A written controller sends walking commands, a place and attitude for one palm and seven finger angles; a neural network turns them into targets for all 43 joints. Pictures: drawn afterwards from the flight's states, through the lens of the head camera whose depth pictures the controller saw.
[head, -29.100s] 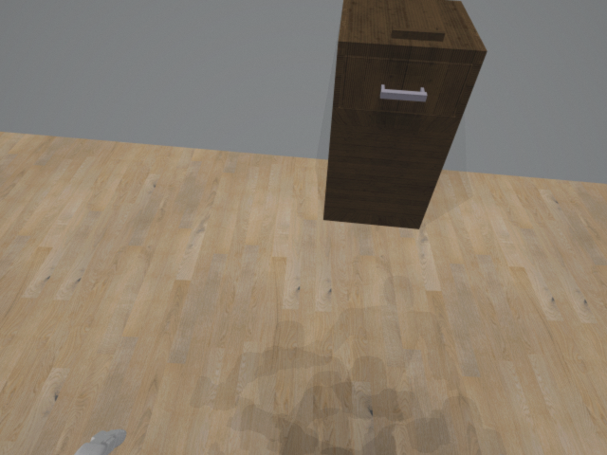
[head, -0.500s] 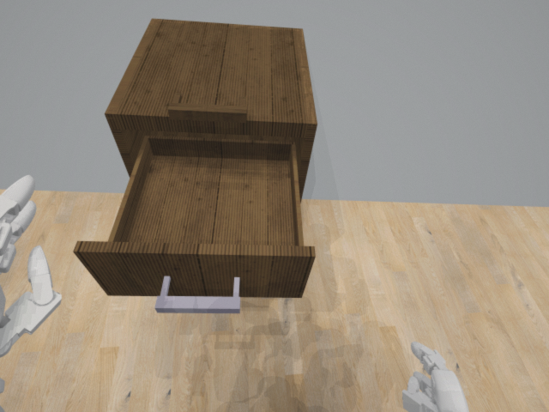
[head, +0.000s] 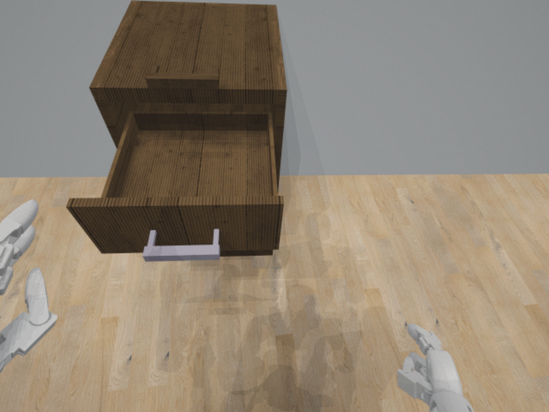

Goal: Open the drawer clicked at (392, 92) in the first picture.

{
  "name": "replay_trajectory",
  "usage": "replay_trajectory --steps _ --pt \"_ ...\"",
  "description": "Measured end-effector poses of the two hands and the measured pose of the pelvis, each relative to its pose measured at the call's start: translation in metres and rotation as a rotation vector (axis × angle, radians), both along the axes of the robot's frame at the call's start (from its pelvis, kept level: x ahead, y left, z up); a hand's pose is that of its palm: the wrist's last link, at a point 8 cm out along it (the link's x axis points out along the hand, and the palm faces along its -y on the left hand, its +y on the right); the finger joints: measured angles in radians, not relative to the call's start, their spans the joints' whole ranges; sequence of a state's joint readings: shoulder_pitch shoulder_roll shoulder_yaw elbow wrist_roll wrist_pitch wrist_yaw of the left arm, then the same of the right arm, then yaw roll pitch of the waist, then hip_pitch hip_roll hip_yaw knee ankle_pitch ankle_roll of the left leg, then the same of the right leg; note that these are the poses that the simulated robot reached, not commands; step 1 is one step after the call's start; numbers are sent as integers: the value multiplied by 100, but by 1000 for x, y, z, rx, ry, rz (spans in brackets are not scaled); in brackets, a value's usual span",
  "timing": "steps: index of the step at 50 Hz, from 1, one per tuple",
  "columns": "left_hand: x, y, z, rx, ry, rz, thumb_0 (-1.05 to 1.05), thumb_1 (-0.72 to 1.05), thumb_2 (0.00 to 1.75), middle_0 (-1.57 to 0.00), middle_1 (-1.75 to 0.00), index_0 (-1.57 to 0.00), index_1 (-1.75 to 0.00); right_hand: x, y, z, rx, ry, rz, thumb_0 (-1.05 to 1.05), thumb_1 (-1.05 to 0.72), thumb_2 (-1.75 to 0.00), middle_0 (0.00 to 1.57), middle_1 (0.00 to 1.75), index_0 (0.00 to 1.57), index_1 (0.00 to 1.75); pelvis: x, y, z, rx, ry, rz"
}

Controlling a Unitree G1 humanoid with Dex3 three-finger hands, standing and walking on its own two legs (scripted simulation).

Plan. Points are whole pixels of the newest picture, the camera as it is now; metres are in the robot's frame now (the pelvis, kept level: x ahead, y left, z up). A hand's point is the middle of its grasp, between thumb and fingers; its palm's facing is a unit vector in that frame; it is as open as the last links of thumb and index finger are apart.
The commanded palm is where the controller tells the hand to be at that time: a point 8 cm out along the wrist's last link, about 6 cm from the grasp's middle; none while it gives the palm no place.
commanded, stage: stop stepping back and stand still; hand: left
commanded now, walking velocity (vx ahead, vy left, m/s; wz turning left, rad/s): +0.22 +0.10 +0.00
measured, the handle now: (183, 243) +0.42 +0.19 -0.11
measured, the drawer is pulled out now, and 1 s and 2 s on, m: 0.30 0.30 0.30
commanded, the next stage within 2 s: let the arm hang, fingers relaxed in 0.70 s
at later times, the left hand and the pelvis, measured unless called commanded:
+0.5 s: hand out of the picture +0.10 +0.23 +0.14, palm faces +0.37 -0.84 -0.39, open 7.4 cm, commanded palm +0.04 +0.28 +0.18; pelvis -0.09 +0.00 -0.01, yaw +2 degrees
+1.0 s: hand out of the picture +0.07 +0.18 -0.12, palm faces +0.08 -0.95 -0.29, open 7.4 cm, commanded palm none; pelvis -0.07 -0.02 -0.02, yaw +3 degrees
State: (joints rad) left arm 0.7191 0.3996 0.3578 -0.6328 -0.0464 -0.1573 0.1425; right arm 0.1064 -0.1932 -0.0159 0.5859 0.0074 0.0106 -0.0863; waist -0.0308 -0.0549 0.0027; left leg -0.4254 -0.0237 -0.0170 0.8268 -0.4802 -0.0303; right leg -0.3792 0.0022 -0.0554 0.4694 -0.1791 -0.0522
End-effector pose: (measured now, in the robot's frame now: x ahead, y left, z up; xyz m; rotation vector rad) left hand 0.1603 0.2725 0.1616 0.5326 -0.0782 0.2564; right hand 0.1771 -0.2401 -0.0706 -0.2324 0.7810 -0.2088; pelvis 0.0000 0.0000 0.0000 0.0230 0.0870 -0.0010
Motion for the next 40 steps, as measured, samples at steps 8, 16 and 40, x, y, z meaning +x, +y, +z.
replay_trajectory --steps 8,16,40 --pt "-52 13 6 -2 -113 40 1 89 89 -22 -30 -21 -30 -52 3 4 -40 -9 31 1 -91 -89 19 30 20 30 -44 1 -5 -16 -45 25" --pt "-89 0 18 -14 -201 71 1 89 90 -21 -30 -21 -30 -91 18 -9 59 -32 86 1 -90 -89 20 30 20 30 -66 -9 -6 -39 -93 41" --pt "-87 -15 4 -45 -123 46 1 89 90 -21 -30 -21 -30 -114 -10 -19 46 27 50 1 -90 -89 20 30 20 30 -75 -17 -4 -41 -76 39"
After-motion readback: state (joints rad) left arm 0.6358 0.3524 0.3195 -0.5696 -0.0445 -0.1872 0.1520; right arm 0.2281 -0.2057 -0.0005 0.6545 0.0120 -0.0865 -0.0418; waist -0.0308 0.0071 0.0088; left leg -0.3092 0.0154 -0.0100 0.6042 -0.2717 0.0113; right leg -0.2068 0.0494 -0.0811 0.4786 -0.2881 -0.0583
